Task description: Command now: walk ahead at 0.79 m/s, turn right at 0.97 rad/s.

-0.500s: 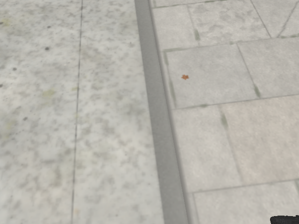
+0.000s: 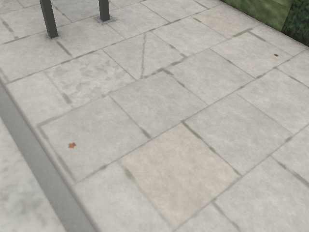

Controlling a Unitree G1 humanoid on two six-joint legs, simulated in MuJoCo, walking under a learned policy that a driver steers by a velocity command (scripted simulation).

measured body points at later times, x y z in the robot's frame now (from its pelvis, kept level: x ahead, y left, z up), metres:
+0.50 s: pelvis +0.35 -0.16 -0.02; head +0.38 -0.17 +0.43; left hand +0.54 +0.07 -0.14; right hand +0.36 -0.46 -0.11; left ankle +0.48 -0.02 -0.67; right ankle +0.27 -0.16 -0.74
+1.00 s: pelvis +0.76 -0.40 -0.02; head +0.76 -0.43 +0.43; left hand +1.10 -0.50 -0.06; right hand +0.48 -0.50 -0.15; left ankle +0.76 -0.20 -0.74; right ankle +0.78 -0.59 -0.68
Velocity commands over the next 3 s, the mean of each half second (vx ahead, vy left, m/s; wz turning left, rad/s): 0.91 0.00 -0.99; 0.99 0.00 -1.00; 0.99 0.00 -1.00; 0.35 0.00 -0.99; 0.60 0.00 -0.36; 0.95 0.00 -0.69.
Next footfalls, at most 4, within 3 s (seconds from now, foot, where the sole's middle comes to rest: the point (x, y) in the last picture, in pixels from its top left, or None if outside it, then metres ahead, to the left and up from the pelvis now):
0.28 right None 0.31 -0.18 -0.78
0.68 left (193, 183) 0.78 -0.24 -0.78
1.14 right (275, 161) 0.90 -0.69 -0.78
1.54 left None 1.17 -1.07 -0.78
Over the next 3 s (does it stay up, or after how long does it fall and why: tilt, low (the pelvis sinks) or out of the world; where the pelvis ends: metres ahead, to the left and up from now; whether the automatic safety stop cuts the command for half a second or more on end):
stays up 0.68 -1.63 -0.01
